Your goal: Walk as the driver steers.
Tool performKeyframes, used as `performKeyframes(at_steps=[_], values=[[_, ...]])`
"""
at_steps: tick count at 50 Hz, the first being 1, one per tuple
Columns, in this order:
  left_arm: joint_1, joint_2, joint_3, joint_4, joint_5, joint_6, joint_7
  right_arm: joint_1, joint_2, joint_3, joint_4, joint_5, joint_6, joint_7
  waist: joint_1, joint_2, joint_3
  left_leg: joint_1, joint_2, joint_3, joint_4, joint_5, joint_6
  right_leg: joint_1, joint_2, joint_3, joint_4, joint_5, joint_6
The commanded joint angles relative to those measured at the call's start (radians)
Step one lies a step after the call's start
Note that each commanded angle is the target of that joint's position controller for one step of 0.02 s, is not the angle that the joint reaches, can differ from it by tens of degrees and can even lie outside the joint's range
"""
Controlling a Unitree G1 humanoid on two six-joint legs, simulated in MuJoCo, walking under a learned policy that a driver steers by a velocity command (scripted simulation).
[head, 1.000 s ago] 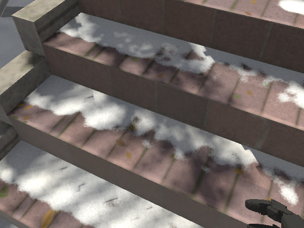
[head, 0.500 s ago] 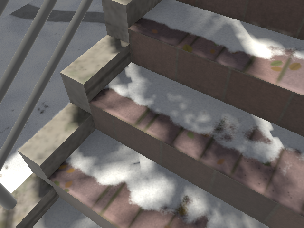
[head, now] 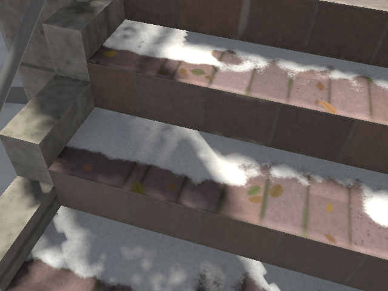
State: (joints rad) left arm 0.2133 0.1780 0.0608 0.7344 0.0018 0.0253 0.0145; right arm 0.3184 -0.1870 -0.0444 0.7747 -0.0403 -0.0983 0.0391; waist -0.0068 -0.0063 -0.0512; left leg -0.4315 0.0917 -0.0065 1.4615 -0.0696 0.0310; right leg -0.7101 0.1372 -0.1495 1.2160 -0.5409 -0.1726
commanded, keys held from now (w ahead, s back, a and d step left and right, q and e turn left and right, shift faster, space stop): w+e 0.88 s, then w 0.08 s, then w+q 0.04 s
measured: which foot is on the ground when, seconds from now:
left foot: up 0.00-0.38, down 0.40-0.92, up 0.94-1.00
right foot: down 0.00-0.40, up 0.42-0.88, down 0.90-1.00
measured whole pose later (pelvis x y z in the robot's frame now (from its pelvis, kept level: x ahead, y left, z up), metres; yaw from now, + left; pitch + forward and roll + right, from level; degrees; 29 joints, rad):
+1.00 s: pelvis +0.57 -0.12 +0.35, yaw -34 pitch +3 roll -3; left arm 0.07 0.16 0.04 0.65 0.03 0.02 0.00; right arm 0.35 -0.20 -0.08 0.82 0.00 -0.12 0.04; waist -0.04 0.00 0.02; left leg -0.36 0.13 0.00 1.39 -0.06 0.02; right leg -0.80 0.09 -0.17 1.16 -0.42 -0.15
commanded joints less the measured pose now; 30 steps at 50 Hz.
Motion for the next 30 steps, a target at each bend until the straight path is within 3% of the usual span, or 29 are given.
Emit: performKeyframes(at_steps=[1,2,3,5,6,7,8,9,10,11,13,14,15,16,17,18,19,20,21,22,23,24,25,26,27,28,29,30], values=[[0.035,0.054,0.027,-0.003,0.024,-0.061,0.015,-0.113,0.042,0.023,-0.222,-0.03,-0.032,-0.002,-0.03,0.096,0.085,-0.511,-0.056,-0.087,0.466,0.039,0.014,0.167,-0.248,0.836,-0.804,-0.119,-0.105],[0.033,0.037,0.019,0.026,0.031,-0.077,0.013,-0.105,0.064,0.039,-0.232,-0.03,-0.011,-0.021,-0.049,0.079,0.11,-0.551,-0.055,-0.079,0.5,-0.015,0.02,0.146,-0.211,0.737,-0.788,-0.034,-0.086],[0.062,0.029,0.014,0.061,0.032,-0.093,0.001,-0.135,0.086,0.052,-0.241,-0.026,0.01,-0.035,-0.039,0.033,0.103,-0.62,-0.06,-0.07,0.588,-0.03,0.034,0.184,-0.195,0.666,-0.788,0.028,-0.08],[0.127,0.054,0.016,0.1,0.002,-0.111,-0.015,-0.183,0.088,0.063,-0.26,-0.041,0.031,-0.049,-0.029,0.026,0.115,-0.72,-0.024,-0.067,0.542,-0.051,0.041,0.248,-0.17,0.562,-0.795,0.132,-0.059],[0.12,0.071,0.016,0.082,-0.004,-0.113,-0.008,-0.206,0.071,0.066,-0.271,-0.045,0.038,-0.051,-0.034,0.062,0.129,-0.722,0.006,-0.05,0.415,-0.043,0.025,0.246,-0.173,0.537,-0.799,0.186,-0.059],[0.148,0.068,0.011,0.094,-0.009,-0.117,-0.005,-0.271,0.064,0.071,-0.285,-0.048,0.045,-0.05,-0.011,0.069,0.135,-0.737,0.002,-0.011,0.378,-0.044,0.017,0.254,-0.156,0.519,-0.803,0.234,-0.055],[0.209,0.079,0.009,0.102,0.005,-0.117,0.003,-0.308,0.063,0.064,-0.28,-0.035,0.045,-0.055,0.034,-0.002,0.076,-0.806,-0.029,0.047,0.55,-0.076,0.013,0.356,-0.186,0.557,-0.801,0.379,-0.099],[0.254,0.099,0.01,0.121,0.008,-0.132,0.003,-0.33,0.086,0.071,-0.293,-0.027,0.041,-0.058,0.04,-0.013,0.077,-0.888,-0.019,0.034,0.6,-0.126,0.01,0.415,-0.206,0.585,-0.817,0.363,-0.118],[0.297,0.119,0.016,0.14,0.013,-0.143,-0.002,-0.389,0.096,0.072,-0.317,-0.031,0.036,-0.061,0.075,-0.067,0.067,-1.01,-0.026,0.033,0.73,-0.226,0.027,0.523,-0.227,0.634,-0.845,0.325,-0.137],[0.332,0.145,0.024,0.152,0.013,-0.154,-0.003,-0.468,0.113,0.081,-0.356,-0.037,0.031,-0.063,0.101,-0.066,0.104,-1.15,-0.018,0.025,0.804,-0.314,0.036,0.603,-0.25,0.677,-0.861,0.311,-0.129],[0.393,0.121,0.024,0.183,0.005,-0.148,0.006,-0.66,0.142,0.109,-0.463,-0.038,0.017,-0.053,0.135,-0.037,0.165,-1.165,-0.013,0.026,0.57,-0.415,0.038,0.603,-0.22,0.652,-0.949,0.35,-0.079],[0.407,0.131,0.028,0.19,0.011,-0.138,0.014,-0.718,0.116,0.108,-0.502,-0.021,0.013,-0.048,0.147,-0.025,0.179,-1.121,-0.012,0.045,0.428,-0.457,0.037,0.592,-0.236,0.642,-1.021,0.432,-0.085],[0.384,0.148,0.037,0.158,-0.006,-0.124,0.03,-0.716,0.099,0.112,-0.51,-0.017,0.028,-0.027,0.146,-0.007,0.118,-0.829,0.0,0.097,0.174,-0.38,0.044,0.517,-0.261,0.585,-1.186,0.576,-0.103],[0.36,0.134,0.035,0.163,-0.013,-0.113,0.037,-0.695,0.103,0.113,-0.52,-0.012,0.044,-0.021,0.13,-0.066,0.097,-0.606,-0.002,0.143,0.023,-0.349,0.07,0.452,-0.256,0.528,-1.239,0.776,-0.094],[0.204,0.118,0.031,0.104,-0.016,-0.118,0.032,-0.489,0.095,0.093,-0.436,0.005,0.044,-0.022,0.008,-0.121,-0.035,-0.188,-0.079,0.189,-0.138,-0.311,0.098,0.343,-0.205,0.367,-1.11,1.346,-0.062],[0.177,0.204,0.054,0.06,-0.014,-0.121,0.029,-0.297,0.032,0.053,-0.364,0.014,0.053,-0.046,-0.072,-0.14,-0.291,0.134,-0.156,0.174,-0.126,-0.303,0.099,0.394,-0.202,0.361,-0.919,1.874,-0.038],[0.094,0.287,0.084,0.02,-0.03,-0.147,0.02,-0.099,-0.038,0.016,-0.327,0.042,0.06,-0.062,-0.184,-0.209,-0.385,0.215,-0.11,0.074,-0.269,-0.24,0.101,0.511,-0.251,0.434,-0.707,2.03,0.008],[0.043,0.296,0.098,0.014,-0.036,-0.185,-0.007,0.004,-0.12,-0.015,-0.297,0.035,0.053,-0.069,-0.268,-0.134,-0.405,0.313,-0.105,0.003,-0.541,-0.25,0.109,0.536,-0.225,0.434,-0.445,1.884,0.046],[0.054,0.147,0.071,-0.018,-0.043,-0.217,-0.046,0.068,-0.18,-0.035,-0.239,-0.001,0.032,-0.071,-0.224,0.222,-0.467,0.573,0.163,-0.358,-0.736,-0.223,0.201,0.244,-0.044,0.395,-0.024,0.814,0.102],[0.107,0.104,0.056,-0.071,0.006,-0.21,-0.059,-0.005,-0.225,-0.064,-0.23,0.009,0.06,-0.085,-0.145,0.382,-0.544,0.514,0.305,-0.856,-1.02,-0.183,0.282,0.09,0.042,0.39,0.37,0.321,0.125],[0.077,0.073,0.052,-0.096,0.036,-0.189,-0.061,-0.103,-0.156,-0.055,-0.222,0.024,0.073,-0.081,-0.079,0.241,-0.433,0.404,0.291,-0.86,-1.056,-0.503,0.268,-0.012,-0.022,0.353,0.589,0.392,0.113],[0.055,0.022,0.041,-0.103,0.063,-0.168,-0.057,-0.155,-0.052,-0.032,-0.16,0.043,0.068,-0.075,-0.018,0.098,-0.252,0.267,0.251,-0.727,-1.016,-0.768,0.248,-0.098,-0.076,0.288,0.66,0.505,0.097],[0.036,-0.005,0.018,-0.118,0.082,-0.165,-0.053,-0.158,-0.025,-0.027,-0.097,0.034,0.047,-0.069,0.005,0.026,-0.128,0.177,0.24,-0.606,-1.039,-0.722,0.223,-0.189,-0.083,0.264,0.781,0.52,0.07],[0.008,-0.056,-0.005,-0.16,0.079,-0.149,-0.048,-0.13,0.023,-0.013,-0.022,0.018,0.019,-0.069,0.05,0.005,-0.064,0.105,0.236,-0.513,-1.048,-0.6,0.204,-0.239,-0.097,0.29,0.882,0.489,0.048],[-0.02,-0.076,-0.021,-0.17,0.069,-0.125,-0.04,-0.112,0.06,-0.005,0.037,-0.005,0.002,-0.067,0.068,-0.022,0.008,0.047,0.228,-0.396,-1.068,-0.466,0.182,-0.299,-0.093,0.317,0.954,0.43,0.032],[0.007,-0.113,-0.038,-0.181,0.057,-0.105,-0.034,-0.067,0.067,-0.003,0.091,-0.015,-0.012,-0.06,0.101,0.004,0.045,0.054,0.206,-0.277,-1.081,-0.341,0.14,-0.357,-0.12,0.342,0.952,0.43,0.025],[-0.035,-0.12,-0.043,-0.192,0.031,-0.079,-0.024,-0.05,0.085,0.008,0.121,0.005,-0.036,-0.048,0.105,0.011,0.114,0.024,0.207,-0.185,-1.106,-0.253,0.113,-0.449,-0.109,0.372,0.964,0.368,0.025],[-0.007,-0.077,-0.034,-0.185,0.023,-0.056,-0.02,-0.081,0.062,0.007,0.111,0.01,-0.049,-0.047,0.127,0.013,0.138,-0.005,0.196,-0.079,-1.137,-0.199,0.086,-0.425,-0.124,0.379,0.825,0.366,0.039]])
Velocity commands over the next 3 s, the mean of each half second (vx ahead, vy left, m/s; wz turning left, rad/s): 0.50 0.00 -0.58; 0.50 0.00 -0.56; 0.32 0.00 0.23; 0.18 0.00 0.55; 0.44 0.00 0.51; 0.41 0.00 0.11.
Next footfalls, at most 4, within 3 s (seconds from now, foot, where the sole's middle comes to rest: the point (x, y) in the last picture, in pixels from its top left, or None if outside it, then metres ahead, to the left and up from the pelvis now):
0.40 left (155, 273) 0.49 0.11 -0.49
0.90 right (285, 187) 0.66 -0.24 -0.32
1.44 left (279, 78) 0.94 -0.23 -0.15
2.16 right None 1.17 -0.53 0.02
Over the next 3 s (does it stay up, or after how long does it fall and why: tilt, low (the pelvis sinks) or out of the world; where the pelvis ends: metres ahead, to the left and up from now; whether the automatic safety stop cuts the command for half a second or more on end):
stays up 1.44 -0.34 0.81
